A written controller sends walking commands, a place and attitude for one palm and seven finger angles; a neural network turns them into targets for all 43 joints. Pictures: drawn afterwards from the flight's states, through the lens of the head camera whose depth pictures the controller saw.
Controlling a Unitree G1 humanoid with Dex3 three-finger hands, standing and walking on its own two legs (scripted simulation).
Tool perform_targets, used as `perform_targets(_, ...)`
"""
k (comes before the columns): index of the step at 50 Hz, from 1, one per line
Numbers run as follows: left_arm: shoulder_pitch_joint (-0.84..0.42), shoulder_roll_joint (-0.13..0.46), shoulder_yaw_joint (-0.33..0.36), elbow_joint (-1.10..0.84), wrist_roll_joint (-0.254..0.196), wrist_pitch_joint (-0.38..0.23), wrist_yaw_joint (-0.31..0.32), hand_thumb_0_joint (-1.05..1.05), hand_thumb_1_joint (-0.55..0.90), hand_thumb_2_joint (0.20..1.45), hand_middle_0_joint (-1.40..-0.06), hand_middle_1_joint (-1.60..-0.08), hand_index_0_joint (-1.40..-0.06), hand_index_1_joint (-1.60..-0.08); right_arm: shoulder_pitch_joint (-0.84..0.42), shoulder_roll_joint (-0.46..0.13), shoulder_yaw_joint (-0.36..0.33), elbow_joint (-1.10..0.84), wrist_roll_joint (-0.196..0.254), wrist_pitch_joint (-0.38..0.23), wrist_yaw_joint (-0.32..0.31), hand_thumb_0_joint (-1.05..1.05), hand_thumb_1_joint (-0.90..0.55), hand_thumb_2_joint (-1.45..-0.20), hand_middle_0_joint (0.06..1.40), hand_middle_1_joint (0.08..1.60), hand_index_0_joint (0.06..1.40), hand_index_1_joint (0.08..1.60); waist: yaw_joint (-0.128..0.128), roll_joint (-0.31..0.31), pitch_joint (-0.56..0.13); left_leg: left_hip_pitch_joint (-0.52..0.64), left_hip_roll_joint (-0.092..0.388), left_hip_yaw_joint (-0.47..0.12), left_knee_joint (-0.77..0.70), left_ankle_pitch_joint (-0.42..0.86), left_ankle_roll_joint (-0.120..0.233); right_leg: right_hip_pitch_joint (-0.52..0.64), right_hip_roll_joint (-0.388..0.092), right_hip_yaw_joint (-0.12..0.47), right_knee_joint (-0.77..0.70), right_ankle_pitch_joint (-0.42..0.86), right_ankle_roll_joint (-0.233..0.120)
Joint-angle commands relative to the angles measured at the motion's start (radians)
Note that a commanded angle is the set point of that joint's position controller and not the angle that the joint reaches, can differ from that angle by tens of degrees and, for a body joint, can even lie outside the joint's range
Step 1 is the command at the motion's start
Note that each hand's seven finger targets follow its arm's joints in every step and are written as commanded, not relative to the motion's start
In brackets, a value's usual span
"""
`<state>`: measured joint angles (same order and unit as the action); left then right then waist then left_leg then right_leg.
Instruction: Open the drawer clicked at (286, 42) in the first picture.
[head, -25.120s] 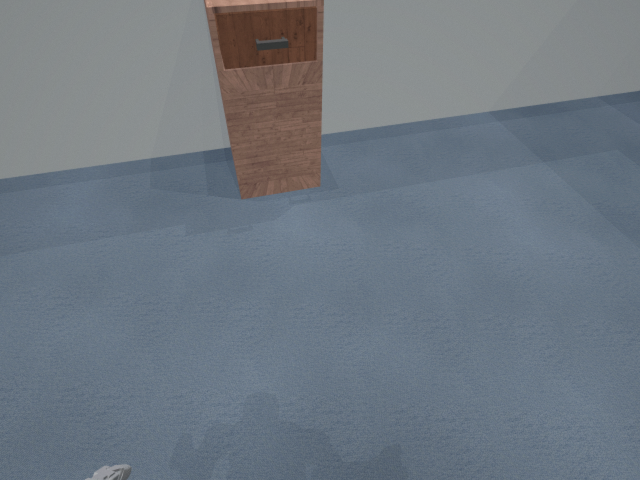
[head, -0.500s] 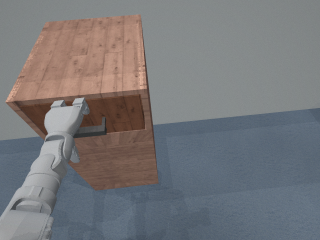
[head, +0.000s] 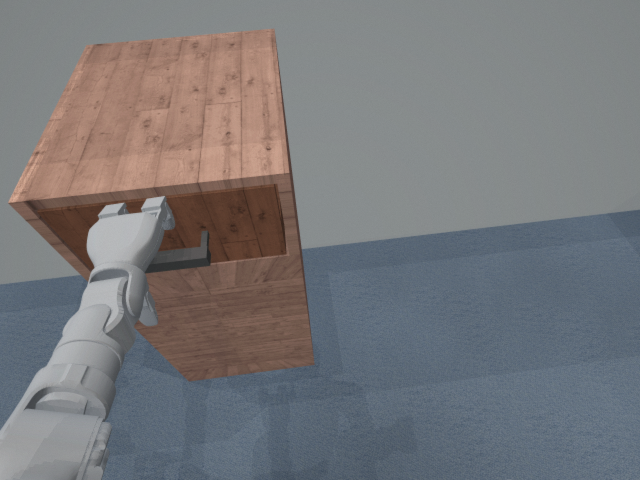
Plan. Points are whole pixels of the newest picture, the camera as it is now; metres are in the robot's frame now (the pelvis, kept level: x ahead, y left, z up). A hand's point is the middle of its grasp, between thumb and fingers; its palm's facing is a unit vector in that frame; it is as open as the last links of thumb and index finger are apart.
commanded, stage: re-aim the fingers above the handle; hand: left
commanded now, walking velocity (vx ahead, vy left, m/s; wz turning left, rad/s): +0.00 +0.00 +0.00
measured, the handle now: (175, 249) +0.46 +0.25 -0.03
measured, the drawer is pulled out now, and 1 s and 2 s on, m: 0.00 0.00 0.00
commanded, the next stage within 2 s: lower the fingers behind the handle in 1.04 s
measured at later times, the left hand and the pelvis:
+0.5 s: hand (153, 253) +0.41 +0.25 +0.03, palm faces -0.01 -0.02 -1.00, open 13.7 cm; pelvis +0.00 +0.01 +0.00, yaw +0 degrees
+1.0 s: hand (161, 251) +0.42 +0.24 +0.03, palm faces +0.02 -0.03 -1.00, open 13.7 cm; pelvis +0.00 +0.00 +0.00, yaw +0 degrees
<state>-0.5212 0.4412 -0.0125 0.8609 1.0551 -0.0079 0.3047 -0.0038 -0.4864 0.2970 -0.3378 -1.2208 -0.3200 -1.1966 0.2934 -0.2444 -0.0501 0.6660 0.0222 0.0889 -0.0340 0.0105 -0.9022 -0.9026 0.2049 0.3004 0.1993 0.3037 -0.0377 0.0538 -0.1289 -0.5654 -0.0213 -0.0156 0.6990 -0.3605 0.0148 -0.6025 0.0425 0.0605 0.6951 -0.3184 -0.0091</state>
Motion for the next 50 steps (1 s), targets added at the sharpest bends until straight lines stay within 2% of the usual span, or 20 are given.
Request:
perform_targets(1,-0.426,0.201,0.009,-0.232,-0.002,-0.055,0.024,0.0,-0.5,0.3,-0.3,-1.2,-0.3,-1.2,0.03,-0.142,-0.055,-0.101,-0.001,-0.038,-0.02,0.0,-0.9,-0.9,0.2,0.3,0.2,0.3,-0.033,-0.044,-0.276,0.129,-0.012,0.042,-0.057,0.243,0.038,0.173,-0.001,-0.05,-0.091,0.223,-0.026)
perform_targets(4,-0.483,0.176,-0.014,-0.284,-0.003,-0.09,0.031,0.0,-0.5,0.3,-0.3,-1.2,-0.3,-1.2,0.04,-0.137,-0.059,-0.09,-0.007,-0.045,-0.019,0.0,-0.9,-0.9,0.2,0.3,0.2,0.3,-0.045,-0.001,-0.3,0.17,-0.01,0.031,-0.044,0.266,0.035,0.135,0.002,-0.054,-0.084,0.21,-0.032)
perform_targets(8,-0.5,0.205,0.028,-0.26,0.011,-0.092,0.075,0.0,-0.5,0.3,-0.3,-1.2,-0.3,-1.2,0.057,-0.134,-0.063,-0.069,-0.012,-0.046,-0.01,0.0,-0.9,-0.9,0.2,0.3,0.2,0.3,-0.029,0.044,-0.326,0.179,-0.01,0.022,-0.028,0.296,0.025,0.102,0.009,-0.066,-0.056,0.211,-0.041)
perform_targets(9,-0.494,0.242,0.063,-0.252,0.013,-0.084,0.086,0.0,-0.5,0.3,-0.3,-1.2,-0.3,-1.2,0.06,-0.14,-0.061,-0.067,-0.014,-0.043,-0.007,0.0,-0.9,-0.9,0.2,0.3,0.2,0.3,-0.016,0.034,-0.35,0.171,-0.01,0.015,-0.029,0.322,0.021,0.121,0.011,-0.071,-0.045,0.224,-0.045)
perform_targets(10,-0.497,0.239,0.059,-0.233,0.025,-0.073,0.098,0.0,-0.5,0.3,-0.3,-1.2,-0.3,-1.2,0.057,-0.135,-0.058,-0.067,-0.013,-0.04,-0.003,0.0,-0.9,-0.9,0.2,0.3,0.2,0.3,-0.015,0.027,-0.366,0.169,-0.01,0.018,-0.027,0.33,0.02,0.119,0.012,-0.071,-0.038,0.234,-0.04)
perform_targets(13,-0.416,0.276,0.11,-0.178,0.017,-0.019,0.116,0.0,-0.5,0.3,-0.3,-1.2,-0.3,-1.2,0.047,-0.14,-0.053,-0.071,-0.016,-0.029,0.008,0.0,-0.9,-0.9,0.2,0.3,0.2,0.3,0.018,0.0,-0.36,0.119,-0.011,0.032,-0.03,0.355,0.018,0.177,0.011,-0.071,-0.027,0.286,-0.042)
perform_targets(16,-0.442,0.24,0.07,-0.187,0.016,0.017,0.115,0.0,-0.5,0.3,-0.3,-1.2,-0.3,-1.2,0.036,-0.14,-0.052,-0.081,-0.01,-0.023,0.009,0.0,-0.9,-0.9,0.2,0.3,0.2,0.3,0.003,-0.021,-0.337,0.116,-0.008,0.038,-0.043,0.349,0.021,0.187,0.009,-0.073,-0.039,0.296,-0.038)
perform_targets(20,-0.402,0.305,0.12,-0.199,0.016,0.035,0.097,0.0,-0.5,0.3,-0.3,-1.2,-0.3,-1.2,0.022,-0.141,-0.046,-0.092,-0.007,-0.012,0.002,0.0,-0.9,-0.9,0.2,0.3,0.2,0.3,0.027,-0.064,-0.382,0.114,-0.011,0.044,-0.056,0.353,0.026,0.259,0.004,-0.057,-0.05,0.326,-0.03)
perform_targets(21,-0.374,0.266,0.093,-0.196,0.008,0.035,0.09,0.0,-0.5,0.3,-0.3,-1.2,-0.3,-1.2,0.018,-0.14,-0.049,-0.095,-0.007,-0.014,0.0,0.0,-0.9,-0.9,0.2,0.3,0.2,0.3,0.018,-0.06,-0.352,0.116,-0.011,0.051,-0.055,0.35,0.029,0.258,0.003,-0.058,-0.056,0.338,-0.031)
perform_targets(26,-0.321,0.248,0.073,-0.171,0.0,0.019,0.041,0.0,-0.5,0.3,-0.3,-1.2,-0.3,-1.2,0.014,-0.144,-0.045,-0.105,-0.002,-0.019,-0.012,0.0,-0.9,-0.9,0.2,0.3,0.2,0.3,0.011,-0.077,-0.283,0.103,-0.009,0.053,-0.071,0.287,0.032,0.24,0.001,-0.056,-0.081,0.281,-0.029)
perform_targets(29,-0.374,0.163,-0.009,-0.227,-0.004,-0.016,0.015,0.0,-0.5,0.3,-0.3,-1.2,-0.3,-1.2,0.018,-0.139,-0.051,-0.108,-0.001,-0.029,-0.015,0.0,-0.9,-0.9,0.2,0.3,0.2,0.3,-0.019,-0.05,-0.277,0.143,-0.006,0.045,-0.067,0.293,0.033,0.196,0.001,-0.06,-0.091,0.262,-0.031)
perform_targets(32,-0.401,0.149,-0.023,-0.3,-0.011,-0.06,0.008,0.0,-0.5,0.3,-0.3,-1.2,-0.3,-1.2,0.027,-0.136,-0.059,-0.104,-0.006,-0.036,-0.015,0.0,-0.9,-0.9,0.2,0.3,0.2,0.3,-0.022,-0.02,-0.321,0.194,-0.006,0.034,-0.051,0.316,0.032,0.166,0.004,-0.058,-0.084,0.261,-0.031)
perform_targets(35,-0.465,0.177,-0.005,-0.319,-0.004,-0.092,0.029,0.0,-0.5,0.3,-0.3,-1.2,-0.3,-1.2,0.034,-0.133,-0.057,-0.09,-0.008,-0.038,-0.016,0.0,-0.9,-0.9,0.2,0.3,0.2,0.3,-0.029,-0.006,-0.3,0.181,-0.008,0.021,-0.043,0.303,0.029,0.133,0.005,-0.06,-0.074,0.236,-0.034)
perform_targets(39,-0.468,0.272,0.095,-0.297,0.018,-0.085,0.094,0.0,-0.5,0.3,-0.3,-1.2,-0.3,-1.2,0.032,-0.138,-0.058,-0.075,-0.014,-0.036,-0.011,0.0,-0.9,-0.9,0.2,0.3,0.2,0.3,-0.001,0.019,-0.321,0.153,-0.013,0.02,-0.036,0.312,0.023,0.146,0.007,-0.065,-0.05,0.232,-0.044)
perform_targets(40,-0.489,0.269,0.085,-0.291,0.035,-0.076,0.111,0.0,-0.5,0.3,-0.3,-1.2,-0.3,-1.2,0.031,-0.132,-0.055,-0.076,-0.014,-0.035,-0.009,0.0,-0.9,-0.9,0.2,0.3,0.2,0.3,-0.002,0.033,-0.354,0.157,-0.016,0.022,-0.033,0.319,0.021,0.145,0.008,-0.064,-0.042,0.24,-0.04)
perform_targets(41,-0.473,0.259,0.09,-0.265,0.027,-0.059,0.123,0.0,-0.5,0.3,-0.3,-1.2,-0.3,-1.2,0.033,-0.133,-0.057,-0.068,-0.017,-0.035,-0.006,0.0,-0.9,-0.9,0.2,0.3,0.2,0.3,0.0,0.036,-0.34,0.152,-0.014,0.026,-0.028,0.328,0.019,0.145,0.009,-0.068,-0.037,0.253,-0.043)
perform_targets(44,-0.4,0.303,0.135,-0.211,0.019,-0.005,0.128,0.0,-0.5,0.3,-0.3,-1.2,-0.3,-1.2,0.019,-0.139,-0.052,-0.072,-0.018,-0.026,0.003,0.0,-0.9,-0.9,0.2,0.3,0.2,0.3,0.029,0.004,-0.384,0.122,-0.016,0.039,-0.032,0.36,0.017,0.22,0.008,-0.062,-0.03,0.312,-0.041)
perform_targets(45,-0.388,0.283,0.111,-0.207,0.025,0.01,0.123,0.0,-0.5,0.3,-0.3,-1.2,-0.3,-1.2,0.016,-0.133,-0.051,-0.08,-0.014,-0.024,0.004,0.0,-0.9,-0.9,0.2,0.3,0.2,0.3,0.029,0.0,-0.397,0.129,-0.015,0.044,-0.035,0.376,0.017,0.226,0.008,-0.062,-0.029,0.333,-0.037)
perform_targets(46,-0.341,0.248,0.094,-0.19,0.007,0.027,0.113,0.0,-0.5,0.3,-0.3,-1.2,-0.3,-1.2,0.019,-0.135,-0.052,-0.086,-0.012,-0.022,0.006,0.0,-0.9,-0.9,0.2,0.3,0.2,0.3,0.03,-0.022,-0.368,0.117,-0.015,0.048,-0.038,0.375,0.018,0.239,0.008,-0.066,-0.035,0.345,-0.037)
perform_targets(50,-0.347,0.305,0.114,-0.169,0.003,0.053,0.081,0.0,-0.5,0.3,-0.3,-1.2,-0.3,-1.2,-0.001,-0.142,-0.039,-0.09,-0.003,-0.008,-0.007,0.0,-0.9,-0.9,0.2,0.3,0.2,0.3,0.024,-0.093,-0.321,0.072,-0.016,0.057,-0.064,0.318,0.026,0.278,-0.001,-0.05,-0.065,0.337,-0.023)
